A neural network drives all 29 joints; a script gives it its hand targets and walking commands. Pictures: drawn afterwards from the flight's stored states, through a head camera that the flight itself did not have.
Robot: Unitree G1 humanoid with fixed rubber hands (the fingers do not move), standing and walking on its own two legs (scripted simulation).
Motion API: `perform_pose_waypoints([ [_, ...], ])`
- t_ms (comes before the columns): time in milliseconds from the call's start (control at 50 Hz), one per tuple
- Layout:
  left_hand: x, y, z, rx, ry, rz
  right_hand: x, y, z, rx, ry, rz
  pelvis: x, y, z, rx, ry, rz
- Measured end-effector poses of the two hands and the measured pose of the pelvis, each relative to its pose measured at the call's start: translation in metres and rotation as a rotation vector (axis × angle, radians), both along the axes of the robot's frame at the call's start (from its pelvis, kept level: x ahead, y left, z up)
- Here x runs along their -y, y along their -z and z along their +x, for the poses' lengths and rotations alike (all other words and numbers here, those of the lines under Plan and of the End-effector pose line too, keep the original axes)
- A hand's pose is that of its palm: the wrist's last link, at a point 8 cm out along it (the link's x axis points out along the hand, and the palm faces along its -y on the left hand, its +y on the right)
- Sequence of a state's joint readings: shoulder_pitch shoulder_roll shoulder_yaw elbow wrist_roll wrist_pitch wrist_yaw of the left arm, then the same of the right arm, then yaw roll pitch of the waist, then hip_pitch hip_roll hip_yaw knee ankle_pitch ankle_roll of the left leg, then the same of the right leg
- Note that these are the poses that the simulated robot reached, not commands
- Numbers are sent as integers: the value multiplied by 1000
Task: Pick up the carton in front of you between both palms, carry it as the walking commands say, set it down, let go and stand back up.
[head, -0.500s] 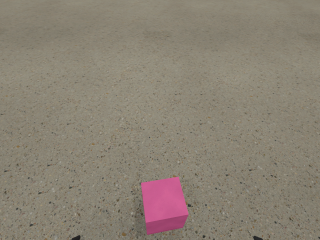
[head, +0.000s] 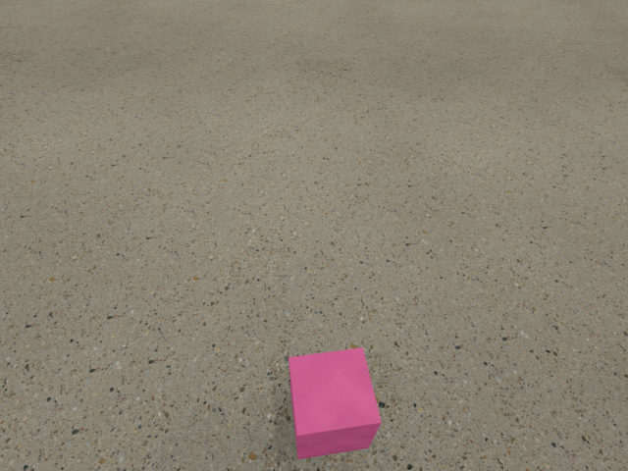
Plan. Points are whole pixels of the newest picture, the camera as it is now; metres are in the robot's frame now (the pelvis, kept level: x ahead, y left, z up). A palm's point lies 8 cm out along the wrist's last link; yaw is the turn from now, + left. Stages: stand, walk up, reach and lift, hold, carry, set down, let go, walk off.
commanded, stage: stand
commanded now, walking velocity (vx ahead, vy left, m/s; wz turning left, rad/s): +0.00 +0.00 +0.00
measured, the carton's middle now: (329, 404) +0.41 -0.04 -0.64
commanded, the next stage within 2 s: none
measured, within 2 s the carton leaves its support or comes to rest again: neither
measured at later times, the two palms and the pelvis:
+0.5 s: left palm out of the picture -0.07 +0.23 -0.14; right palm out of the picture -0.04 -0.23 -0.13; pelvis -0.02 +0.00 +0.01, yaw +1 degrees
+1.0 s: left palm out of the picture -0.10 +0.19 -0.14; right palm out of the picture -0.08 -0.23 -0.13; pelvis -0.04 -0.02 +0.01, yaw +1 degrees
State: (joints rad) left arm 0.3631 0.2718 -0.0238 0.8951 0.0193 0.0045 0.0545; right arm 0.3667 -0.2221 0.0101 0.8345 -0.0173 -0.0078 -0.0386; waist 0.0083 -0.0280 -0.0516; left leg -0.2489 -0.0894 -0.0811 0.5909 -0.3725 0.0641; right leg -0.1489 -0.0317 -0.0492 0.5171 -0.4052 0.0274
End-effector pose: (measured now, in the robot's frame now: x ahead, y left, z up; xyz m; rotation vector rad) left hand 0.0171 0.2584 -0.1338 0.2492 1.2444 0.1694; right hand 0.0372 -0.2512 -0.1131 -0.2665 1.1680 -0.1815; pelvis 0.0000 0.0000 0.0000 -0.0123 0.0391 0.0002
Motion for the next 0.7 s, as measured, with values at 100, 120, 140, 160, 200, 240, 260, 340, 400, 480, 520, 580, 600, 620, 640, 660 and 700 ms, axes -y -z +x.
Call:
perform_pose_waypoints([
  [100, 4, 3, -23, -62, -16, -12, -4, 4, -17, -52, 7, 12, 0, -2, -4, 11, -5, 0],
  [120, 5, 4, -27, -74, -19, -15, -5, 5, -21, -62, 9, 14, 0, -2, -5, 13, -6, 0],
  [140, 6, 4, -32, -86, -22, -18, -6, 5, -24, -71, 11, 17, 0, -2, -5, 15, -7, 0],
  [160, 7, 5, -36, -98, -25, -21, -7, 6, -28, -81, 13, 20, 0, -2, -6, 17, -8, 0],
  [200, 10, 5, -44, -120, -31, -27, -9, 7, -35, -100, 16, 26, 0, -3, -8, 21, -9, 1],
  [240, 13, 6, -52, -141, -36, -33, -11, 8, -41, -117, 20, 32, 0, -4, -9, 24, -10, 1],
  [260, 15, 6, -56, -151, -39, -36, -12, 9, -44, -126, 22, 35, 1, -4, -10, 26, -11, 1],
  [340, 21, 7, -69, -185, -48, -48, -15, 11, -56, -157, 30, 47, 2, -5, -13, 33, -12, 2],
  [400, 25, 8, -78, -206, -53, -56, -17, 12, -65, -177, 36, 54, 2, -5, -16, 37, -13, 3],
  [480, 31, 8, -87, -228, -60, -65, -20, 14, -74, -201, 43, 63, 4, -6, -19, 42, -14, 4],
  [520, 34, 8, -91, -237, -63, -69, -21, 15, -79, -211, 46, 68, 5, -6, -21, 44, -15, 4],
  [580, 38, 8, -96, -248, -67, -75, -22, 16, -85, -226, 50, 74, 6, -7, -23, 46, -15, 4],
  [600, 39, 8, -98, -251, -68, -77, -22, 16, -87, -230, 52, 76, 6, -7, -24, 47, -16, 4],
  [620, 41, 8, -99, -254, -69, -79, -22, 16, -89, -234, 53, 77, 7, -7, -24, 48, -16, 5],
  [640, 42, 8, -101, -256, -70, -80, -23, 16, -91, -238, 55, 79, 7, -7, -25, 49, -16, 5],
  [660, 43, 8, -102, -259, -71, -82, -23, 17, -93, -242, 56, 81, 8, -7, -26, 49, -16, 5],
  [700, 46, 8, -105, -263, -73, -85, -23, 17, -96, -249, 59, 84, 9, -8, -27, 50, -16, 5],
])
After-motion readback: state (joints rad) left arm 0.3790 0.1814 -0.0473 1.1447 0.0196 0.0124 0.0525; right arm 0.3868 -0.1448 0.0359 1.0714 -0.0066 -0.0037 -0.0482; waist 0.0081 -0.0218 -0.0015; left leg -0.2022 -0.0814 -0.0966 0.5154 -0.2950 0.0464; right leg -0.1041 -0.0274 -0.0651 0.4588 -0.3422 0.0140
